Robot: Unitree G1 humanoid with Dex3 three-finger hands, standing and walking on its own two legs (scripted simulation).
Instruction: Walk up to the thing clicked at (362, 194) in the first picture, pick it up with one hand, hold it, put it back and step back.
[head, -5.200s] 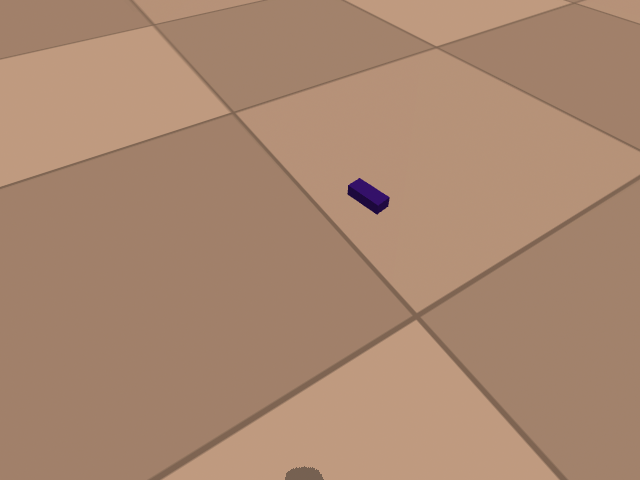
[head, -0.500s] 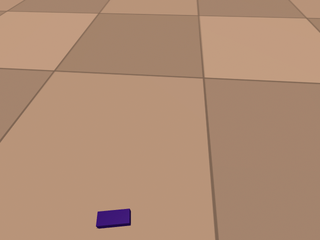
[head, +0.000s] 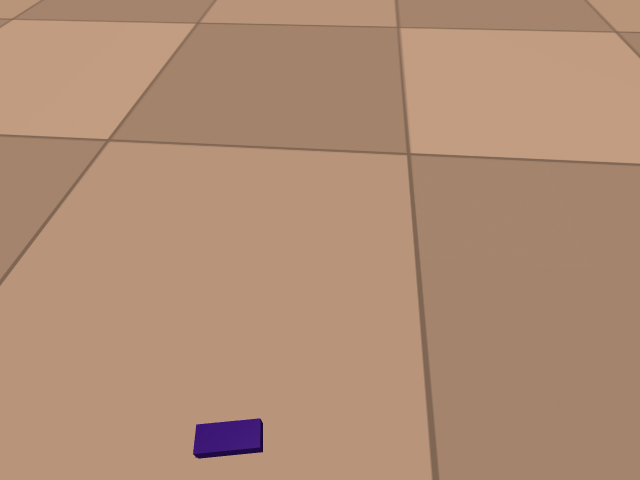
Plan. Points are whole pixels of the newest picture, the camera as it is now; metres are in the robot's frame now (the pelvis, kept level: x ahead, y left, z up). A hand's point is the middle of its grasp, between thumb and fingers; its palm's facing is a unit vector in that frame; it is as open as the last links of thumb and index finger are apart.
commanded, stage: stand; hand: left
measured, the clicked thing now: (229, 438) +0.36 +0.29 -0.75
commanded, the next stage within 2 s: none
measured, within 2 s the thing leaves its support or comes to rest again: neither
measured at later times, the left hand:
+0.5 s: hand out of the picture +0.08 +0.25 -0.15, palm faces -0.01 -0.94 -0.35, open 7.4 cm
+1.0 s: hand out of the picture +0.06 +0.26 -0.16, palm faces +0.00 -0.94 -0.35, open 7.4 cm
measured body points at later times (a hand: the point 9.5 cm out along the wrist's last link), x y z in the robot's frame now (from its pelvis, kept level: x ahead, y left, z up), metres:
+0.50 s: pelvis +0.00 +0.00 +0.00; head +0.01 +0.00 +0.45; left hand +0.08 +0.30 -0.13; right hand +0.08 -0.29 -0.14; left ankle -0.02 +0.13 -0.75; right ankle +0.00 -0.11 -0.75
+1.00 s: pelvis +0.00 +0.00 +0.00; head +0.01 +0.00 +0.45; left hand +0.06 +0.31 -0.13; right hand +0.08 -0.29 -0.14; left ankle -0.02 +0.13 -0.75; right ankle +0.00 -0.11 -0.75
